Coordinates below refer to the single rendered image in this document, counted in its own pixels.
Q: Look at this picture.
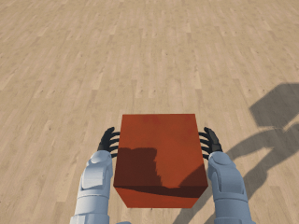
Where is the carton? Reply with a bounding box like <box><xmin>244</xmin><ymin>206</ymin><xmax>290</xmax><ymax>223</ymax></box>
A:
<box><xmin>113</xmin><ymin>114</ymin><xmax>208</xmax><ymax>208</ymax></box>

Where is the right robot forearm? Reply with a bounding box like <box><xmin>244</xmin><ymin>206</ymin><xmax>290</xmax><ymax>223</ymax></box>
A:
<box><xmin>207</xmin><ymin>151</ymin><xmax>256</xmax><ymax>224</ymax></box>

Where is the left robot hand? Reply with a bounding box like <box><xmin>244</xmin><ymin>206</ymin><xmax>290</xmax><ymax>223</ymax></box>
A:
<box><xmin>97</xmin><ymin>127</ymin><xmax>121</xmax><ymax>158</ymax></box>

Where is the right robot hand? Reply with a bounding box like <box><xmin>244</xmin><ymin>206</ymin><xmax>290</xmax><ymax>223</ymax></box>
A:
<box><xmin>198</xmin><ymin>127</ymin><xmax>223</xmax><ymax>160</ymax></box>

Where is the left robot forearm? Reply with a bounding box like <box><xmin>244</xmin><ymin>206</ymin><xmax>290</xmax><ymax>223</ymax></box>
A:
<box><xmin>69</xmin><ymin>150</ymin><xmax>113</xmax><ymax>224</ymax></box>

